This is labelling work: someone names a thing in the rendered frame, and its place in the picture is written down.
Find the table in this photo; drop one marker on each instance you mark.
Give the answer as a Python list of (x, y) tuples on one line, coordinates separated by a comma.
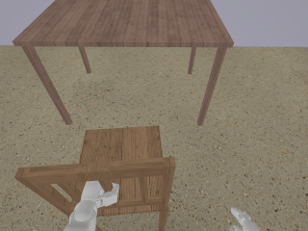
[(126, 23)]

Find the left robot hand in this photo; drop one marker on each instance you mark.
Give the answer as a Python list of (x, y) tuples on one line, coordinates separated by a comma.
[(94, 192)]

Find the left robot forearm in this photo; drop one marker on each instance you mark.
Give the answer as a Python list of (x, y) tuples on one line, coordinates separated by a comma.
[(84, 217)]

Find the chair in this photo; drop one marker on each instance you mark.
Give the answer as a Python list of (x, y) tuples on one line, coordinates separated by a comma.
[(131, 157)]

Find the right robot hand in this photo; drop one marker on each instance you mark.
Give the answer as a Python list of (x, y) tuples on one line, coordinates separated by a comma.
[(244, 220)]

